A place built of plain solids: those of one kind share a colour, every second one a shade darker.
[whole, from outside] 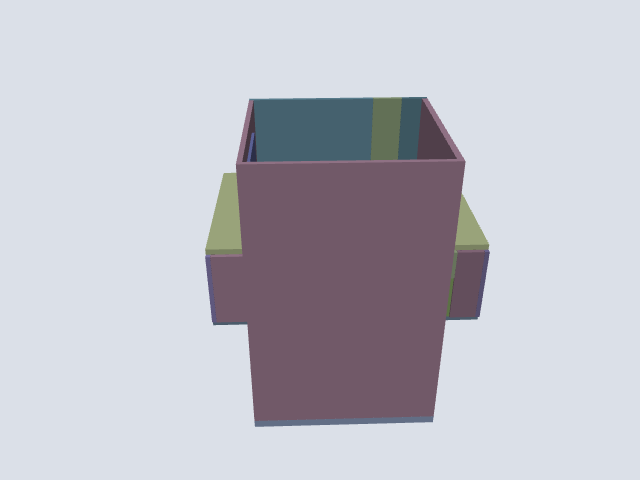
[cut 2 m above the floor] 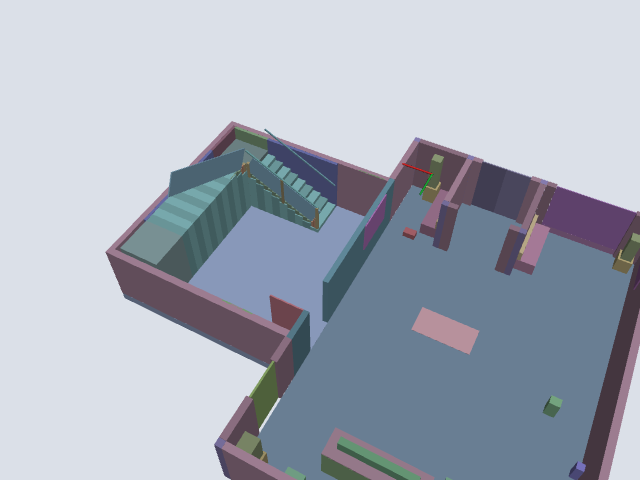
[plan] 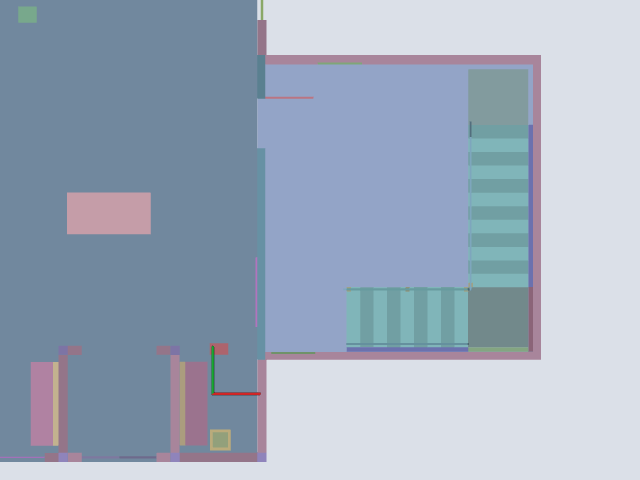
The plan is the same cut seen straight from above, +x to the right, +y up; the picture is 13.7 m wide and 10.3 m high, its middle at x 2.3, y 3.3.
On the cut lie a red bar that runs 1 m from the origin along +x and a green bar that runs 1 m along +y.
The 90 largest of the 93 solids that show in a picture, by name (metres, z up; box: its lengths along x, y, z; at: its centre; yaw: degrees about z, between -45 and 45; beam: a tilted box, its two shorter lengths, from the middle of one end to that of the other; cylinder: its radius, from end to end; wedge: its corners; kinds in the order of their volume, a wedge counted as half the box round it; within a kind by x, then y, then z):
{
 "wall_1": {"box": [0.2, 11.55, 3.4], "at": [-6.79, 4.51, 1.7]},
 "wall_2": {"box": [0.68, 0.2, 3.4], "at": [-6.35, -1.37, 1.7]},
 "wall_3": {"box": [0.3, 0.2, 3.4], "at": [-3.46, -1.37, 1.7]},
 "wall_4": {"box": [0.2, 2.1, 3.4], "at": [-3.21, -0.22, 1.7]},
 "wall_5": {"box": [0.3, 0.2, 3.4], "at": [-2.96, -1.37, 1.7]},
 "wall_6": {"box": [0.3, 0.2, 3.4], "at": [-2.96, 0.93, 1.7]},
 "wall_7": {"box": [7.65, 0.2, 3.4], "at": [-2.87, 10.38, 1.7]},
 "wall_8": {"box": [0.3, 0.2, 3.4], "at": [-1.06, -1.37, 1.7]},
 "wall_9": {"box": [0.3, 0.2, 3.4], "at": [-1.06, 0.93, 1.7]},
 "wall_10": {"box": [0.2, 2.1, 3.4], "at": [-0.81, -0.22, 1.7]},
 "wall_11": {"box": [1.67, 0.2, 3.4], "at": [0.12, -1.37, 1.7]},
 "wall_12": {"box": [0.2, 2.0, 3.4], "at": [1.05, -0.27, 1.7]},
 "wall_13": {"box": [0.2, 0.75, 3.4], "at": [1.05, 7.64, 1.7]},
 "wall_14": {"box": [0.2, 1.16, 3.4], "at": [1.05, 9.7, 1.7]},
 "wall_15": {"box": [5.75, 0.17, 10.05], "at": [4.0, 0.81, 5.02]},
 "wall_16": {"box": [5.75, 0.21, 10.05], "at": [4.0, 7.17, 5.02]},
 "wall_17": {"box": [0.17, 6.54, 10.05], "at": [6.96, 4.0, 5.02]},
 "lobby_floor_slab_1": {"box": [7.85, 11.95, 0.3], "at": [-2.97, 4.51, -0.15]},
 "lobby_ceiling_slab_1": {"box": [7.85, 11.95, 0.25], "at": [-2.97, 4.51, 3.52]},
 "tread_slab_1": {"box": [0.3, 1.29, 0.15], "at": [3.02, 1.65, 0.08]},
 "tread_slab_2": {"box": [0.29, 1.29, 0.3], "at": [3.31, 1.65, 0.15]},
 "tread_slab_3": {"box": [0.3, 1.29, 0.46], "at": [3.6, 1.65, 0.23]},
 "tread_slab_4": {"box": [0.29, 1.29, 0.61], "at": [3.88, 1.65, 0.31]},
 "tread_slab_5": {"box": [0.3, 1.29, 0.77], "at": [4.17, 1.65, 0.38]},
 "tread_slab_6": {"box": [0.3, 1.29, 0.92], "at": [4.46, 1.65, 0.46]},
 "tread_slab_7": {"box": [0.3, 1.29, 1.07], "at": [4.75, 1.65, 0.54]},
 "tread_slab_8": {"box": [0.29, 1.29, 1.23], "at": [5.04, 1.65, 0.61]},
 "tread_slab_9": {"box": [0.3, 1.29, 1.38], "at": [5.33, 1.65, 0.69]},
 "tread_slab_10": {"box": [1.29, 0.29, 1.68], "at": [6.13, 2.43, 0.84]},
 "tread_slab_11": {"box": [1.29, 0.29, 1.84], "at": [6.13, 2.72, 0.92]},
 "tread_slab_12": {"box": [1.29, 0.3, 1.99], "at": [6.13, 3.01, 1.0]},
 "tread_slab_13": {"box": [1.29, 0.3, 2.14], "at": [6.13, 3.3, 1.07]},
 "tread_slab_14": {"box": [1.29, 0.3, 2.29], "at": [6.13, 3.59, 1.15]},
 "tread_slab_15": {"box": [1.29, 0.3, 2.45], "at": [6.13, 3.88, 1.22]},
 "tread_slab_16": {"box": [1.29, 0.3, 2.6], "at": [6.13, 4.17, 1.3]},
 "tread_slab_17": {"box": [1.29, 0.3, 2.75], "at": [6.13, 4.46, 1.38]},
 "tread_slab_18": {"box": [1.29, 0.3, 2.91], "at": [6.13, 4.75, 1.45]},
 "tread_slab_19": {"box": [1.29, 0.3, 3.06], "at": [6.13, 5.04, 1.53]},
 "tread_slab_20": {"box": [1.29, 0.3, 3.21], "at": [6.13, 5.33, 1.61]},
 "tread_slab_21": {"box": [1.29, 0.3, 3.37], "at": [6.13, 5.62, 1.68]},
 "floor_slab_1": {"box": [6.09, 6.54, 0.3], "at": [4.0, 4.0, -0.15]},
 "wall_cheek_1": {"box": [0.17, 4.54, 10.05], "at": [1.04, 3.0, 5.02]},
 "wall_cheek_2": {"box": [0.17, 0.94, 10.05], "at": [1.04, 6.8, 5.02]},
 "landing_slab_1": {"box": [1.3, 1.29, 1.53], "at": [6.12, 1.65, 0.77]},
 "landing_slab_2": {"box": [1.29, 1.2, 3.52], "at": [6.12, 6.37, 1.76]},
 "wall_wall_1": {"box": [2.61, 0.1, 9.44], "at": [4.18, 0.95, 4.72]},
 "wall_wall_2": {"box": [0.1, 3.48, 9.44], "at": [6.82, 4.03, 4.72]},
 "lobby_desk_body_1": {"box": [2.6, 0.75, 1.1], "at": [-2.23, 8.86, 0.55]},
 "wall_head_1": {"box": [0.17, 1.06, 7.95], "at": [1.04, 5.8, 6.07]},
 "wall_land_far_wall_1": {"box": [0.1, 1.39, 9.44], "at": [6.82, 1.6, 4.72]},
 "wall_land_wall_1": {"box": [1.29, 0.1, 9.44], "at": [6.13, 0.95, 4.72]},
 "lobby_seats_seat_1": {"box": [0.6, 1.8, 0.45], "at": [-3.61, -0.22, 0.22]},
 "lobby_seats_seat_2": {"box": [0.6, 1.8, 0.45], "at": [-0.41, -0.21, 0.22]},
 "wallpost_1": {"box": [0.2, 0.2, 3.4], "at": [-3.21, -1.37, 1.7]},
 "wallpost_2": {"box": [0.2, 0.2, 3.4], "at": [-3.21, 0.93, 1.7]},
 "wallpost_3": {"box": [0.2, 0.2, 3.4], "at": [-0.81, -1.37, 1.7]},
 "wallpost_4": {"box": [0.2, 0.2, 3.4], "at": [-0.81, 0.93, 1.7]},
 "wallpost_5": {"box": [0.2, 0.2, 3.4], "at": [1.05, -1.37, 1.7]},
 "wallpost_6": {"box": [0.2, 0.2, 3.4], "at": [1.05, 10.38, 1.7]},
 "lobby_planter_box_1": {"box": [0.45, 0.45, 0.5], "at": [-6.32, -0.99, 0.25]},
 "lobby_planter_box_2": {"box": [0.45, 0.45, 0.65], "at": [0.16, -0.99, 0.32]},
 "lobby_planter_box_3": {"box": [0.55, 0.55, 0.65], "at": [0.63, 9.95, 0.32]},
 "lobby_planter_plant_1": {"box": [0.33, 0.33, 0.9], "at": [-6.32, -0.99, 0.95]},
 "lobby_planter_plant_2": {"box": [0.33, 0.33, 1.2], "at": [0.16, -0.99, 1.25]},
 "lobby_planter_plant_3": {"box": [0.43, 0.43, 0.9], "at": [0.63, 9.95, 1.1]},
 "wall_head_lobby_lift_1": {"box": [0.2, 1.1, 1.3], "at": [1.05, 8.57, 2.75]},
 "panel_sheet_1": {"beam": [0.72, 0.039], "from": [2.97, 2.24, 0.72], "to": [5.39, 2.24, 2.0]},
 "panel_sheet_2": {"beam": [0.72, 0.039], "from": [5.53, 2.38, 2.25], "to": [5.53, 5.68, 3.99]},
 "door_leaf_1": {"box": [0.95, 0.045, 2.07], "at": [1.73, 0.88, 1.04]},
 "door_leaf_2": {"box": [0.95, 0.045, 2.07], "at": [2.73, 7.09, 1.04]},
 "lobby_entrance_leaf_1": {"box": [0.8, 0.05, 2.2], "at": [-2.41, -1.37, 1.1]},
 "lobby_entrance_leaf_2": {"box": [0.8, 0.05, 2.2], "at": [-1.61, -1.37, 1.1]},
 "lobby_seats_back_1": {"box": [0.12, 1.8, 0.35], "at": [-3.37, -0.22, 0.62]},
 "lobby_seats_back_2": {"box": [0.12, 1.8, 0.35], "at": [-0.65, -0.21, 0.62]},
 "lobby_glazing_pane_1": {"box": [2.4, 0.03, 1.95], "at": [-4.81, -1.37, 1.22]},
 "lobby_lift_leaf_1": {"box": [0.06, 1.1, 2.1], "at": [1.05, 8.57, 1.05]},
 "lobby_desk_screen_1": {"box": [2.04, 0.19, 0.35], "at": [-2.23, 8.86, 1.31]},
 "lobby_board_panel_1": {"box": [0.04, 1.5, 0.8], "at": [-6.67, -0.17, 1.3]},
 "lobby_board_panel_2": {"box": [0.04, 1.5, 1.2], "at": [0.94, 2.18, 1.5]},
 "door_front_leaf_open_1": {"box": [1.04, 0.045, 2.08], "at": [1.64, 6.35, 1.04]},
 "lobby_runner_top_1": {"box": [1.8, 0.9, 0.06], "at": [-2.23, 3.87, -0.02]},
 "lobby_parcel_box_1": {"box": [0.4, 0.35, 0.2], "at": [-3.97, 8.14, 0.1]},
 "lobby_parcel_box_2": {"box": [0.5, 0.25, 0.45], "at": [-0.49, 9.78, 0.22]},
 "lobby_desk_counter_1": {"box": [2.6, 0.75, 0.04], "at": [-2.23, 8.86, 1.12]},
 "lobby_wet_floor_sign_body_1": {"box": [0.3, 0.25, 0.62], "at": [-5.6, 4.96, 0.31]},
 "lobby_extinguisher_body_1": {"box": [0.2, 0.2, 0.6], "at": [-6.58, 6.36, 0.3]},
 "lobby_left_box_1": {"box": [0.4, 0.25, 0.2], "at": [0.13, 0.96, 0.1]},
 "posts_1": {"box": [0.09, 0.09, 1.05], "at": [4.18, 2.24, 1.29]},
 "posts_2": {"box": [0.09, 0.09, 1.1], "at": [5.43, 2.24, 1.93]},
 "lobby_glazing_pane_kick_1": {"box": [2.4, 0.03, 0.25], "at": [-4.81, -1.37, 0.12]}
}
